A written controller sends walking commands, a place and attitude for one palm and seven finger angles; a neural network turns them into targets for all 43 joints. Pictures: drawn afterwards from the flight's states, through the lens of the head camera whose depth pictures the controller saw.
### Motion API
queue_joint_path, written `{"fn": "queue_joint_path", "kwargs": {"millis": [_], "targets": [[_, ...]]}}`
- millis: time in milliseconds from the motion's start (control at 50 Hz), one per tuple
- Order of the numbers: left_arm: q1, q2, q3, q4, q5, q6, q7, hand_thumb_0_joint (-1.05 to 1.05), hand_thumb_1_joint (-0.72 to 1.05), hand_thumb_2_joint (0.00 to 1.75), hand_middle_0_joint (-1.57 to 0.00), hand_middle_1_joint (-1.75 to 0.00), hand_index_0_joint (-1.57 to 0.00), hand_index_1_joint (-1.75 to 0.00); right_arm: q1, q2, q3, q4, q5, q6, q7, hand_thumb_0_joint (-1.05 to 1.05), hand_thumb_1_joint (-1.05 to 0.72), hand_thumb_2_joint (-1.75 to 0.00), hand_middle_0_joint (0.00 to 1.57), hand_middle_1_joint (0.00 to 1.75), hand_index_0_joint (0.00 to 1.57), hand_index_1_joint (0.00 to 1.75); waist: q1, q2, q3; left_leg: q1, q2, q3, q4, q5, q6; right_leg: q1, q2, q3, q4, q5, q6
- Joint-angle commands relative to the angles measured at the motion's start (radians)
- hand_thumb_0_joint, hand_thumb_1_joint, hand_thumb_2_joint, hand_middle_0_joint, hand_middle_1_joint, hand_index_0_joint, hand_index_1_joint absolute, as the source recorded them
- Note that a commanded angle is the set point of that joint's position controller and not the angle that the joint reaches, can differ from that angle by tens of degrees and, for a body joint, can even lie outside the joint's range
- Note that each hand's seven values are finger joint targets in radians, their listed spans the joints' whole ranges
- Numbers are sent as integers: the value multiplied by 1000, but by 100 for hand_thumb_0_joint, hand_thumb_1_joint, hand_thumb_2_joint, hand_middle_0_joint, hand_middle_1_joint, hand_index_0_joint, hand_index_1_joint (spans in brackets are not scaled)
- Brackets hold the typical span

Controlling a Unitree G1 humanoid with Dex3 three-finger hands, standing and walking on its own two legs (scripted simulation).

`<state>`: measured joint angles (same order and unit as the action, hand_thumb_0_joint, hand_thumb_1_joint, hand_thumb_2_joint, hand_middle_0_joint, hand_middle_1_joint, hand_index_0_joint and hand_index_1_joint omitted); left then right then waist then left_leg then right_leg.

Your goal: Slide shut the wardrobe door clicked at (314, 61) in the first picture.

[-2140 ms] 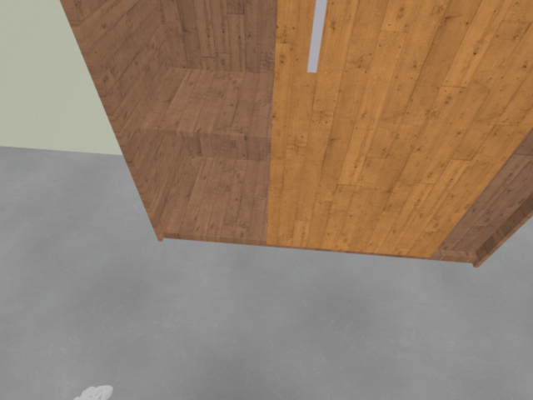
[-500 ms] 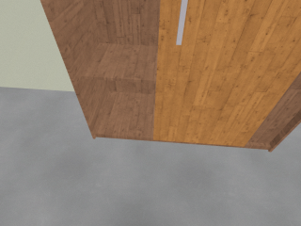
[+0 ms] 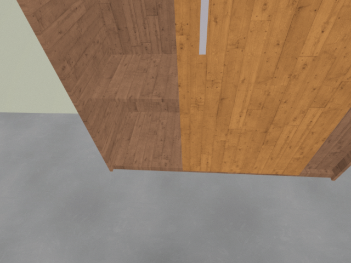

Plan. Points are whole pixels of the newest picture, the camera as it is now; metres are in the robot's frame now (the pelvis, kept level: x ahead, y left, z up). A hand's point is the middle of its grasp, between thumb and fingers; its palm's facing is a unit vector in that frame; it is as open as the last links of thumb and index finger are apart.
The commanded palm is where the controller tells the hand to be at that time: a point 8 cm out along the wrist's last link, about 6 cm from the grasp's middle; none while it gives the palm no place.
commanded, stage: take the last steps up to it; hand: right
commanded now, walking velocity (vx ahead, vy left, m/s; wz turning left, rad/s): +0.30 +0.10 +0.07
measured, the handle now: out of the picture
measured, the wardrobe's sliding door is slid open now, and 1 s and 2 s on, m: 0.47 0.47 0.47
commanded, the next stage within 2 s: come to a stop and stand still in 0.40 s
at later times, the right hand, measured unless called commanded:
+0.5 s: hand (230, 212) +0.30 -0.14 -0.17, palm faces -0.01 +0.98 -0.20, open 7.3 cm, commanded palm none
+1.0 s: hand (246, 219) +0.28 -0.18 -0.17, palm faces +0.04 +0.98 -0.20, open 7.4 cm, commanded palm none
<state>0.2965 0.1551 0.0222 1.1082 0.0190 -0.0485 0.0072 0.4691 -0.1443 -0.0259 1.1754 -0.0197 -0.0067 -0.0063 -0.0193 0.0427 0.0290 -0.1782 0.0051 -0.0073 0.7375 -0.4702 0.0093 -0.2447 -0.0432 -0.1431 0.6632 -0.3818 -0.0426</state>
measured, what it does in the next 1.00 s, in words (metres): walks ahead: left foot, then right foot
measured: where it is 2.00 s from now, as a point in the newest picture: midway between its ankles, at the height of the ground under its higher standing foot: outside the picture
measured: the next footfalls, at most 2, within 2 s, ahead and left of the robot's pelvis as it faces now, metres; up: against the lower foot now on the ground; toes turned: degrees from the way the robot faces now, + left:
left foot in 0.42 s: +0.32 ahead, +0.13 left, +0.00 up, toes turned +8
right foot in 0.80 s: +0.27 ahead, -0.08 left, +0.00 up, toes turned +2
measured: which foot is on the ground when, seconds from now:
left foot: up 0.00-0.40, down 0.42-0.84, up 0.86-1.00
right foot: down 0.00-0.42, up 0.44-0.78, down 0.80-1.00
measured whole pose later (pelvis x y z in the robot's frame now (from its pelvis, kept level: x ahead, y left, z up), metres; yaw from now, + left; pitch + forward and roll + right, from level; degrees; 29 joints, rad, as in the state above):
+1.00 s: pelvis +0.24 +0.01 +0.02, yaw +2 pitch +0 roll +2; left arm 0.13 0.13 0.02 0.97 0.02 0.01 0.05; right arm 0.22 -0.22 -0.07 1.01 -0.02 0.06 -0.04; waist -0.02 0.04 0.09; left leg -0.44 -0.03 -0.03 1.14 -0.44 -0.04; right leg -0.31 -0.02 -0.09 0.49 -0.18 -0.07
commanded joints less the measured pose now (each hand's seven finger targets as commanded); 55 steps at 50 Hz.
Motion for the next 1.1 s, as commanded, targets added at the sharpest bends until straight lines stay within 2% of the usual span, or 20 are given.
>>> {"fn": "queue_joint_path", "kwargs": {"millis": [0, 80, 160, 260, 320, 360, 380, 400, 420, 440, 480, 540, 640, 760, 780, 820, 840, 900, 960, 1080], "targets": [[280, 148, 26, 44, 7, -19, 42, 0, 90, 90, -20, -30, -20, -30, -183, -84, -32, -125, -12, -27, 3, 0, -90, -90, 20, 30, 20, 30, 109, -104, 178, -547, 67, -26, 500, 57, 28, 214, -411, 507, -450, 317, -153], [215, 76, 10, 33, -3, -45, 47, 0, 90, 90, -20, -30, -20, -30, -99, -26, -31, -85, -11, -5, 23, 0, -90, -90, 20, 30, 20, 30, 34, -173, 118, -487, 78, 41, 467, 210, -5, 205, -247, 148, -418, 599, -69], [258, 59, 8, 50, -1, -47, 52, 0, 90, 90, -20, -30, -20, -30, -197, -14, -32, -127, -10, 2, 33, 0, -90, -90, 20, 30, 20, 30, 32, -149, 137, -557, 76, 102, 334, 300, -6, 245, -216, 92, -436, 697, -47], [274, 63, 18, 69, 5, -33, 53, 0, 90, 90, -20, -30, -20, -30, -340, -17, -26, -176, 2, -8, 33, 0, -90, -90, 20, 30, 20, 30, 55, -183, 167, -394, 36, 157, -17, 340, 27, 233, -212, 43, -432, 813, -68], [241, 97, 34, 68, 4, -22, 53, 0, 90, 90, -20, -30, -20, -30, -261, -54, -36, -157, -1, -12, 25, 0, -90, -90, 20, 30, 20, 30, 10, -187, 112, -235, -3, 165, -77, 306, 72, 261, -242, 27, -295, 982, -70], [210, 112, 38, 60, 0, -16, 49, 0, 90, 90, -20, -30, -20, -30, -91, -90, -52, -110, -7, -22, 18, 0, -90, -90, 20, 30, 20, 30, -68, -162, 27, 8, -25, 173, -150, 328, 90, 188, -221, 19, -70, 943, -45], [218, 91, 36, 56, -9, -13, 39, 0, 90, 90, -20, -30, -20, -30, 29, -151, -69, -80, -14, -38, 11, 0, -90, -90, 20, 30, 20, 30, -118, -79, -49, 226, 59, 73, -207, 384, 130, 38, -164, 5, 192, 726, -15], [275, 18, 24, 34, -23, -18, 30, 0, 90, 90, -20, -30, -20, -30, 104, -243, -89, -70, -11, -46, -2, 0, -90, -90, 20, 30, 20, 30, -115, 157, -185, 402, 344, -352, -289, 539, 252, -194, 9, -7, 567, -20, 17], [222, 23, 26, 6, -25, -12, 31, 0, 90, 90, -20, -30, -20, -30, 98, -268, -84, -80, 11, -45, -7, 0, -90, -90, 20, 30, 20, 30, -101, 89, -187, 317, 427, -461, -406, 558, 316, -245, 27, 107, 752, -227, -4], [188, 16, 35, -9, -16, 1, 23, 0, 90, 90, -20, -30, -20, -30, -30, -228, -74, -115, 12, -41, -11, 0, -90, -90, 20, 30, 20, 30, -56, 122, -140, 162, 390, -419, -477, 352, 282, -246, -20, 159, 782, -135, -12], [154, 24, 33, -7, 2, 23, 16, 0, 90, 90, -20, -30, -20, -30, -207, -134, -42, -166, 8, -42, -21, 0, -90, -90, 20, 30, 20, 30, 24, -5, 1, -113, 316, -232, -523, 212, 232, -213, -86, 162, 709, -20, 0], [224, -23, 6, 21, 1, 56, 26, 0, 90, 90, -20, -30, -20, -30, -293, -89, -17, -181, -1, -45, -32, 0, -90, -90, 20, 30, 20, 30, 105, -42, -5, -266, 260, -36, -502, 599, 188, -54, -80, 145, 421, -29, 44], [97, -13, 10, -38, -15, 71, 26, 0, 90, 90, -20, -30, -20, -30, -205, -130, -29, -171, -4, -13, -33, 0, -90, -90, 20, 30, 20, 30, 35, 12, -31, -139, 256, -45, -413, 730, 202, -65, -22, 104, 150, -7, 59], [31, 50, 32, -90, -9, 78, 23, 0, 90, 90, -20, -30, -20, -30, -226, -170, -56, -208, -1, 17, -37, 0, -90, -90, 20, 30, 20, 30, 46, 55, -25, -117, 251, -52, -280, 725, 157, 26, -19, 114, -91, 171, 59], [44, 82, 36, -96, -7, 71, 23, 0, 90, 90, -20, -30, -20, -30, -224, -154, -53, -216, 4, 25, -37, 0, -90, -90, 20, 30, 20, 30, 50, -37, -41, -167, 190, -8, -216, 587, 99, 102, -86, 170, -172, 427, 32], [16, 181, 48, -130, 4, 61, 34, 0, 90, 90, -20, -30, -20, -30, -213, -110, -41, -238, 7, 40, -41, 0, -90, -90, 20, 30, 20, 30, 52, -331, -51, -231, -25, 83, 154, -123, -13, 67, -371, 455, -359, 910, -140], [-16, 187, 43, -142, 3, 55, 51, 0, 90, 90, -20, -30, -20, -30, -205, -136, -47, -232, 5, 50, -41, 0, -90, -90, 20, 30, 20, 30, 37, -250, -48, -200, -15, -35, 310, -152, -10, -20, -371, 446, -351, 872, -187], [-108, 164, 37, -170, 6, 48, 56, 0, 90, 90, -20, -30, -20, -30, -154, -132, -63, -204, 0, 48, -31, 0, -90, -90, 20, 30, 20, 30, 4, -115, -92, -312, -17, -72, 501, 12, -36, 94, -274, 297, -301, 824, -157], [-84, 154, 41, -164, 0, 40, 59, 0, 90, 90, -20, -30, -20, -30, -154, -127, -61, -207, 0, 56, -26, 0, -90, -90, 20, 30, 20, 30, 17, -132, -129, -314, -3, -66, 448, 52, -62, 158, -250, 263, -302, 813, -146], [-46, 170, 58, -131, 0, 57, 44, 0, 90, 90, -20, -30, -20, -30, -183, -114, -44, -208, -3, 65, -15, 0, -90, -90, 20, 30, 20, 30, 52, -213, -108, -218, 18, 4, 133, -16, -54, 177, -225, 295, -395, 380, -128]]}}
